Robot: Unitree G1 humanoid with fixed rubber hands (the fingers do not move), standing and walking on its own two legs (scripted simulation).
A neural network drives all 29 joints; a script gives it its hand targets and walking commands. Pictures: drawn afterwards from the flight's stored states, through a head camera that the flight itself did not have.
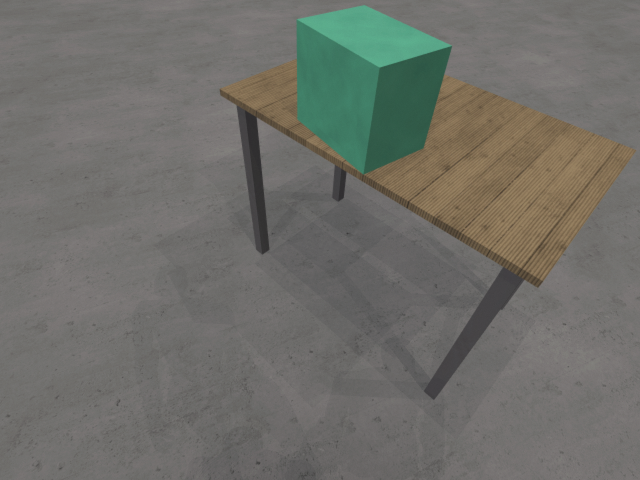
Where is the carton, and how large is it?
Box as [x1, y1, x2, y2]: [297, 5, 451, 174]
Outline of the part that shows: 364,5 297,19 297,119 363,174 423,147 451,48 451,45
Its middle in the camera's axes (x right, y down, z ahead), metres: +0.11 -0.36 +0.88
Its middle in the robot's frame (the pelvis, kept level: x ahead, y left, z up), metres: +0.91 -0.08 +0.05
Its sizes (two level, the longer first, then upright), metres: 0.274 0.191 0.240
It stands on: a table, 0.71 m high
